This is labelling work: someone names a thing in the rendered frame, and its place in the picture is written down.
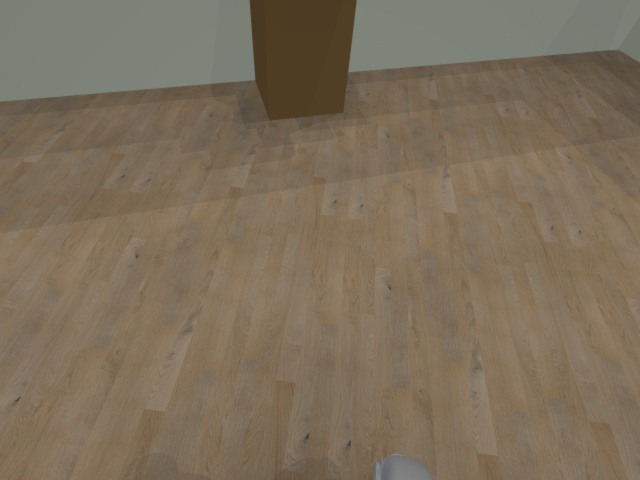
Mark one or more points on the cabinet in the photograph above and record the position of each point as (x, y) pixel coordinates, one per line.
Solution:
(301, 55)

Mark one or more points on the right robot thigh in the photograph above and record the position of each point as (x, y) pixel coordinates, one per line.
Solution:
(396, 467)

